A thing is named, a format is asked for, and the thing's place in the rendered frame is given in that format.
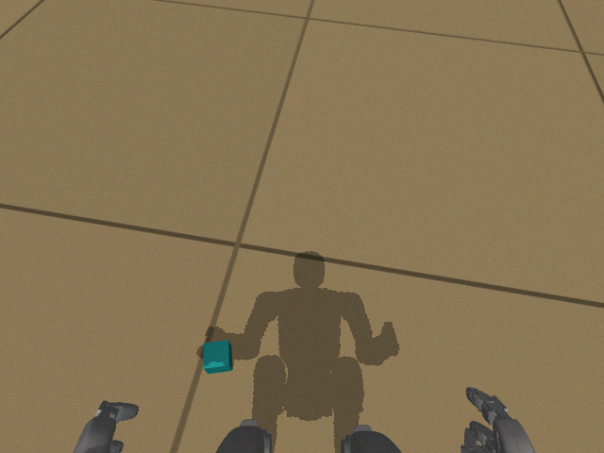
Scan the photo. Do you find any left robot hand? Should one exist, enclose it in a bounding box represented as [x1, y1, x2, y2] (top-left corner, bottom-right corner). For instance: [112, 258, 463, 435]
[74, 400, 139, 453]

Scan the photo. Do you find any cube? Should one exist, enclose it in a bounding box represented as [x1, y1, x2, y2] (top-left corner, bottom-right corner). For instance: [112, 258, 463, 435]
[204, 340, 232, 374]

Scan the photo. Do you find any right robot hand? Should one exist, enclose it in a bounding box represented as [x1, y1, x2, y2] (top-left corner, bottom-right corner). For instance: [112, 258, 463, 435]
[461, 387, 535, 453]

